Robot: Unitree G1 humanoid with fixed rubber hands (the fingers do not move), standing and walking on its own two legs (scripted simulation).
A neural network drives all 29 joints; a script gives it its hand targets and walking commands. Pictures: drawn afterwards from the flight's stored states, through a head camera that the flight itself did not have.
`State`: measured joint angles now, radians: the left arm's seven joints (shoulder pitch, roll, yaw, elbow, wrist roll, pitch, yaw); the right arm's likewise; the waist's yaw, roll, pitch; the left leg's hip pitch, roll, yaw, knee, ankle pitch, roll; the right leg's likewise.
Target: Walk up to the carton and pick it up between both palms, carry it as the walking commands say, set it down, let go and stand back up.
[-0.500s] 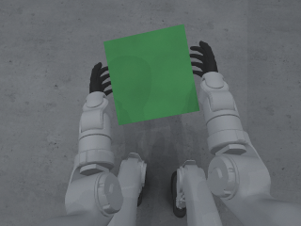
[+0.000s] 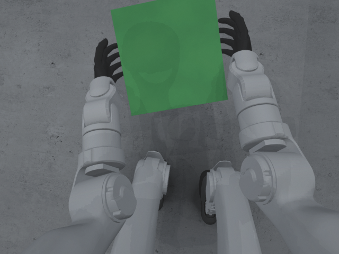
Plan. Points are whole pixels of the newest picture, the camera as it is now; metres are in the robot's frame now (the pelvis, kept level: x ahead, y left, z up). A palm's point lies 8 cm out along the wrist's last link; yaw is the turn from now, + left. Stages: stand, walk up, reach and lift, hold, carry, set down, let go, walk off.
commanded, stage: set down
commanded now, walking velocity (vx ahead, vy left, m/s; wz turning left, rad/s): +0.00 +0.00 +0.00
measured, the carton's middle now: (172, 64) +0.53 +0.07 -0.19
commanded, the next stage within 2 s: none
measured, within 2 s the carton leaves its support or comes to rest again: neither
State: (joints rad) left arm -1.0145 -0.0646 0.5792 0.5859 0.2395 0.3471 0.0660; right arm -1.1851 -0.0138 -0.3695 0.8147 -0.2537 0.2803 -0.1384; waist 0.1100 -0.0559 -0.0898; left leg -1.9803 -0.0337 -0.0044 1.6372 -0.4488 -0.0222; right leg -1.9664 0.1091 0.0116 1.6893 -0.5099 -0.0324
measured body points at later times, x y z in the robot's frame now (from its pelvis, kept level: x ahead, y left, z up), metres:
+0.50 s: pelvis -0.01 +0.01 -0.06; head +0.33 +0.02 +0.23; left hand +0.50 +0.21 -0.19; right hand +0.57 -0.07 -0.17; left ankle +0.11 +0.12 -0.48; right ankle +0.09 -0.09 -0.48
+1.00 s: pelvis -0.02 +0.01 -0.11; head +0.36 +0.03 +0.11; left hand +0.53 +0.22 -0.27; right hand +0.60 -0.06 -0.26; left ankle +0.11 +0.12 -0.48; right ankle +0.09 -0.09 -0.48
